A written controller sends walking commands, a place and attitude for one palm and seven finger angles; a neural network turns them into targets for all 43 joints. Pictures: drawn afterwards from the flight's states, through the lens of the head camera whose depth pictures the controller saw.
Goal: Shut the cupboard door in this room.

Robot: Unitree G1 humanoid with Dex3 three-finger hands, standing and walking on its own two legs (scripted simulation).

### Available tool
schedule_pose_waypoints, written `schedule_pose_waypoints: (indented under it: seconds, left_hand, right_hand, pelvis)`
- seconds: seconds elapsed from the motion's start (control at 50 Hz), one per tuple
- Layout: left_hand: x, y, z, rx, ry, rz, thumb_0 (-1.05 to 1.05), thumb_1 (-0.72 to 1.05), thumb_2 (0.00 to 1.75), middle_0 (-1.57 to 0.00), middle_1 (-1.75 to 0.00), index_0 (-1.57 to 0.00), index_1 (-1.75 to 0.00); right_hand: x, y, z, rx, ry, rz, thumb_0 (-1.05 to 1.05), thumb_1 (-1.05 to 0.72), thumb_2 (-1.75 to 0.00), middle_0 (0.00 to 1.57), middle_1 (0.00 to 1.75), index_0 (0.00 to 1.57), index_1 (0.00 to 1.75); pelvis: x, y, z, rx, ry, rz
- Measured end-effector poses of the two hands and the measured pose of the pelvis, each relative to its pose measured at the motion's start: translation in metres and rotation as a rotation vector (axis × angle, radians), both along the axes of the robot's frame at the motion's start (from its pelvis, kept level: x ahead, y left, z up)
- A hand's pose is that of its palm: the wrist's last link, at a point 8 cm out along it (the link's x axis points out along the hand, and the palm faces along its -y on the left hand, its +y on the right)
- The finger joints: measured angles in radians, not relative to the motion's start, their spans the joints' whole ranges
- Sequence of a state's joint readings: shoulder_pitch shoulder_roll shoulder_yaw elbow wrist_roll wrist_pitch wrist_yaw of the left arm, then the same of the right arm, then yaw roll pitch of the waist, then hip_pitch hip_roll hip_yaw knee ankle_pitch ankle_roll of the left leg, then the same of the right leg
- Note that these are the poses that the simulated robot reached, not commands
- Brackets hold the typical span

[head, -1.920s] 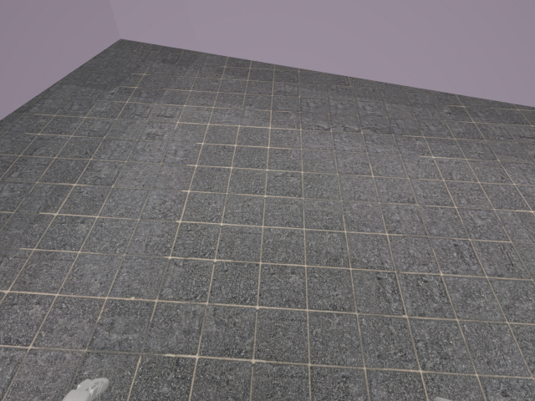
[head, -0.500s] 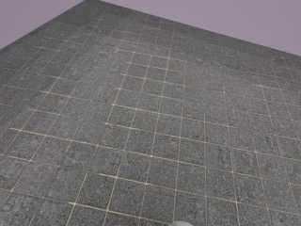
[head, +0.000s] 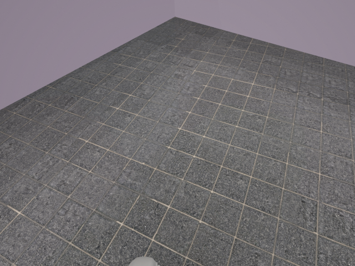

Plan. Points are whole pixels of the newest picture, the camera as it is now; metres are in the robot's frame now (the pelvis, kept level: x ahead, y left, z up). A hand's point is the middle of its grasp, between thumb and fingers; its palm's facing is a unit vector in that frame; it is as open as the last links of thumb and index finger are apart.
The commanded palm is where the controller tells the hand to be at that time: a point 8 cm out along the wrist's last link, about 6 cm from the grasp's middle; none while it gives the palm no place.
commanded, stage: turn or walk to find it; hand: left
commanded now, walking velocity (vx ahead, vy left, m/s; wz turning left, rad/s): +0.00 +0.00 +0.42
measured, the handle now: out of the picture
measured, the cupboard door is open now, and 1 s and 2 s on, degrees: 100 100 100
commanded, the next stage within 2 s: none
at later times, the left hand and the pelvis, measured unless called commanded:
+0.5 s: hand out of the picture -0.03 +0.26 -0.17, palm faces +0.25 -0.94 -0.25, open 7.3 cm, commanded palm none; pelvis -0.04 +0.04 +0.00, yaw +11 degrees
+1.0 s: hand out of the picture -0.09 +0.18 -0.16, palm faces +0.44 -0.86 -0.25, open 7.3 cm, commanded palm none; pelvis -0.07 -0.02 +0.00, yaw +25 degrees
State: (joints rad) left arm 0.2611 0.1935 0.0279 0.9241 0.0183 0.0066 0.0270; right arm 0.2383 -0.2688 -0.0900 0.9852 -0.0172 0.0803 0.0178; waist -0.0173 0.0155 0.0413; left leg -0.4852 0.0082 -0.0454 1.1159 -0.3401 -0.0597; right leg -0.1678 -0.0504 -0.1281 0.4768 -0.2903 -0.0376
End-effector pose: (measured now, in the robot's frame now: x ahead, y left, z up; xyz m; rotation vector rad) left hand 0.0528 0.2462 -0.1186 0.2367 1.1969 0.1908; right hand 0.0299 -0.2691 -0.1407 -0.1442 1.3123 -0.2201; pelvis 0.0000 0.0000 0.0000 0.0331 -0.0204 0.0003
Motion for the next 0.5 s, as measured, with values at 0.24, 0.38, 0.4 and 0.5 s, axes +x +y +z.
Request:
schedule_pose_waypoints:
  seconds: [0.24,0.38,0.4,0.5]
  left_hand:
    - [-0.108,0.036,-0.043,-0.077,0.172,0.201,0.00,0.91,0.90,-0.20,-0.30,-0.20,-0.30]
    - [-0.116,0.057,-0.032,-0.072,0.143,0.246,0.00,0.91,0.90,-0.20,-0.30,-0.20,-0.30]
    - [-0.113,0.058,-0.030,-0.069,0.125,0.249,0.00,0.91,0.90,-0.20,-0.30,-0.20,-0.30]
    - [-0.098,0.058,-0.019,-0.044,0.046,0.254,0.00,0.91,0.90,-0.19,-0.30,-0.20,-0.30]
  right_hand:
    - [0.072,0.065,0.008,-0.032,-0.110,0.232,0.00,-0.91,-0.90,0.20,0.30,0.20,0.30]
    - [0.077,0.095,0.025,-0.017,-0.166,0.285,0.00,-0.91,-0.90,0.20,0.30,0.20,0.30]
    - [0.076,0.097,0.025,-0.013,-0.166,0.289,0.00,-0.91,-0.90,0.20,0.30,0.20,0.30]
    - [0.062,0.093,0.018,0.013,-0.151,0.293,0.00,-0.91,-0.90,0.20,0.30,0.20,0.30]
  pelvis:
    - [-0.020,0.035,-0.016,-0.019,0.008,0.114]
    - [-0.031,0.043,-0.003,-0.050,-0.005,0.151]
    - [-0.032,0.043,-0.002,-0.050,-0.006,0.157]
    - [-0.039,0.038,-0.001,-0.042,-0.006,0.191]
